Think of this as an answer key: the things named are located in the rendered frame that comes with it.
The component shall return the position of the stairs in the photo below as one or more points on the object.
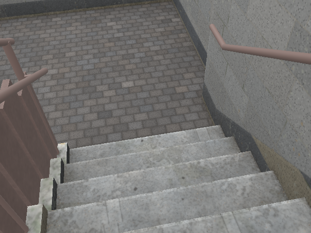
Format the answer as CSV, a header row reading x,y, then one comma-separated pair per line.
x,y
192,181

